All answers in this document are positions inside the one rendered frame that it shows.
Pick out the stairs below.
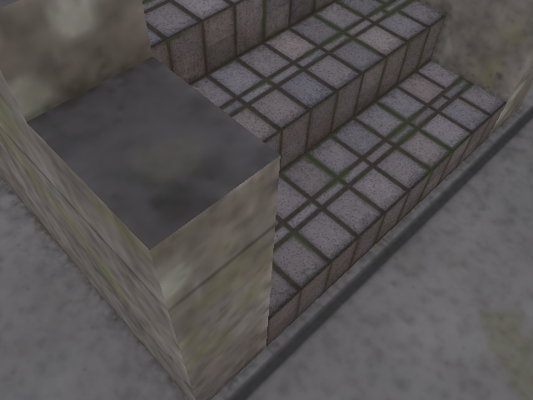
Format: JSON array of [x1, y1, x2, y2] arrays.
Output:
[[142, 0, 506, 346]]

